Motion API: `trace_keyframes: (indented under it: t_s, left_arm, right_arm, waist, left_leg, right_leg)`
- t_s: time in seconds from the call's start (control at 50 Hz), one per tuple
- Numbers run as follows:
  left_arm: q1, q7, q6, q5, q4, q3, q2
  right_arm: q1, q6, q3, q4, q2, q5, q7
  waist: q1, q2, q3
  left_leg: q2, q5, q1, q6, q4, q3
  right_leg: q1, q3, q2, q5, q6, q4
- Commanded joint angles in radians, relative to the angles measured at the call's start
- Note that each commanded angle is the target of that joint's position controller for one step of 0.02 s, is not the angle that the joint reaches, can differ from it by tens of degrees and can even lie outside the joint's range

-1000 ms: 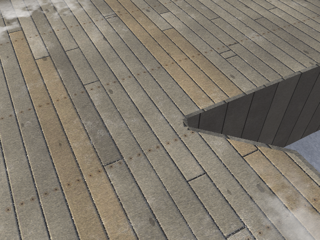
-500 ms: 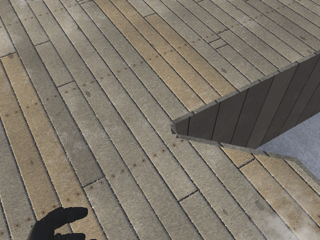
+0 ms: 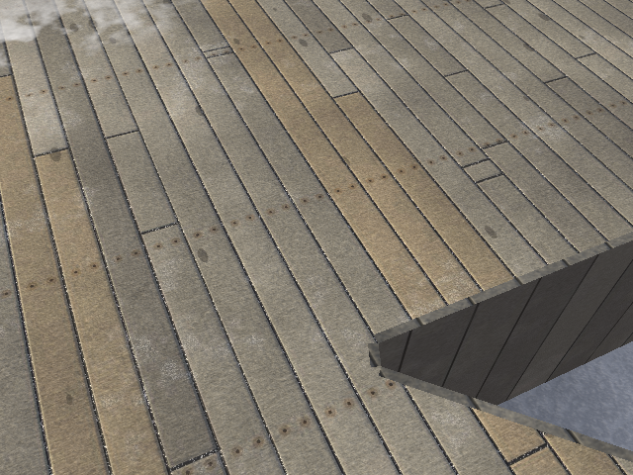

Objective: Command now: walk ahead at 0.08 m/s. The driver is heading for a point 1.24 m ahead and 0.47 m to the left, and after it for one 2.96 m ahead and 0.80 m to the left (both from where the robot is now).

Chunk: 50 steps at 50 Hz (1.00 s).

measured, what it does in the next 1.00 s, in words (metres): stands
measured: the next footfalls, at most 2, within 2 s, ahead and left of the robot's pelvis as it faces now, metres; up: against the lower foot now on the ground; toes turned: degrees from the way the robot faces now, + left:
right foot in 1.96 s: +0.58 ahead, -0.10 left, +0.00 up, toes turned +0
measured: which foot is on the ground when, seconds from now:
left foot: down 0.00-1.00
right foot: down 0.00-1.00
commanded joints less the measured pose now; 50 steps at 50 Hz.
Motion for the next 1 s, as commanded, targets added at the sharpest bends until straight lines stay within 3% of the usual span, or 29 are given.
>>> trace_keyframes:
  t_s: [0.02, 0.06, 0.08, 0.1, 0.16, 0.22, 0.34, 0.36, 0.42, 0.52, 1.0]
  left_arm:
    - [0.112, 0.018, 0.028, -0.009, -0.002, 0.008, 0.050]
    - [0.099, 0.024, 0.060, 0.004, 0.004, 0.010, 0.066]
    - [0.098, 0.023, 0.064, 0.004, 0.016, 0.012, 0.075]
    - [0.089, 0.023, 0.062, 0.002, 0.023, 0.013, 0.079]
    - [0.102, 0.023, 0.052, 0.001, 0.043, 0.014, 0.078]
    - [0.095, 0.023, 0.052, -0.003, 0.053, 0.013, 0.066]
    - [0.107, 0.034, 0.071, -0.001, 0.064, 0.014, 0.057]
    - [0.132, 0.034, 0.071, -0.001, 0.076, 0.010, 0.041]
    - [0.124, 0.036, 0.066, 0.002, 0.075, 0.008, 0.044]
    - [0.159, 0.036, 0.055, 0.002, 0.084, 0.007, 0.039]
    - [0.258, 0.040, 0.048, 0.003, 0.074, 0.006, -0.007]
  right_arm:
    - [0.074, 0.014, -0.015, 0.003, -0.091, -0.002, 0.004]
    - [-0.031, 0.022, -0.019, -0.020, -0.117, 0.003, 0.005]
    - [-0.058, 0.023, -0.021, -0.028, -0.118, 0.009, 0.003]
    - [-0.044, 0.020, -0.024, -0.015, -0.123, 0.013, 0.002]
    - [0.027, 0.010, -0.027, 0.036, -0.111, 0.021, -0.002]
    - [0.033, 0.016, -0.030, 0.064, -0.102, 0.020, -0.003]
    - [0.005, 0.038, -0.034, 0.097, -0.094, 0.020, -0.011]
    - [0.018, 0.042, -0.031, 0.113, -0.079, 0.019, -0.012]
    - [-0.006, 0.047, -0.032, 0.121, -0.088, 0.017, -0.017]
    - [0.004, 0.048, -0.031, 0.150, -0.088, 0.019, -0.018]
    - [0.026, 0.062, -0.018, 0.212, -0.076, 0.019, -0.030]
  waist:
    - [-0.001, 0.177, -0.156]
    - [0.021, 0.130, -0.092]
    - [0.016, 0.094, -0.049]
    - [0.002, 0.069, -0.036]
    - [-0.019, 0.030, -0.084]
    - [-0.027, 0.009, -0.099]
    - [-0.026, 0.011, -0.042]
    - [-0.023, 0.015, -0.053]
    - [-0.031, 0.012, 0.023]
    - [-0.036, 0.010, 0.009]
    - [-0.044, 0.005, 0.055]
  left_leg:
    - [0.227, 0.238, 0.323, 0.186, -0.118, -0.293]
    - [0.154, -0.023, 0.170, 0.105, -0.147, -0.212]
    - [0.105, -0.054, 0.153, 0.073, -0.139, -0.152]
    - [0.081, 0.005, 0.160, 0.059, -0.116, -0.124]
    - [0.064, 0.298, 0.261, 0.079, -0.043, -0.095]
    - [0.059, 0.373, 0.306, 0.095, -0.012, -0.082]
    - [0.037, 0.247, 0.269, 0.080, -0.036, -0.058]
    - [0.027, 0.125, 0.277, 0.073, -0.048, -0.050]
    - [0.018, 0.069, 0.249, 0.058, -0.059, -0.048]
    - [0.016, 0.154, 0.281, 0.057, -0.044, -0.043]
    - [0.013, 0.033, 0.255, 0.038, -0.078, -0.047]
  right_leg:
    - [-0.165, 0.034, -0.054, -0.036, 0.018, 0.049]
    - [-0.080, 0.039, -0.073, 0.074, 0.005, -0.073]
    - [-0.093, 0.037, -0.073, 0.073, 0.001, -0.092]
    - [-0.087, 0.036, -0.072, 0.094, -0.002, -0.098]
    - [-0.063, 0.046, -0.084, 0.219, 0.002, -0.105]
    - [-0.057, 0.040, -0.084, 0.273, 0.008, -0.098]
    - [-0.060, 0.035, -0.079, 0.241, 0.006, -0.116]
    - [-0.056, 0.030, -0.076, 0.149, 0.002, -0.135]
    - [-0.104, 0.033, -0.078, 0.117, -0.001, -0.151]
    - [-0.095, 0.033, -0.081, 0.193, 0.005, -0.148]
    - [-0.129, 0.035, -0.077, 0.107, -0.007, -0.189]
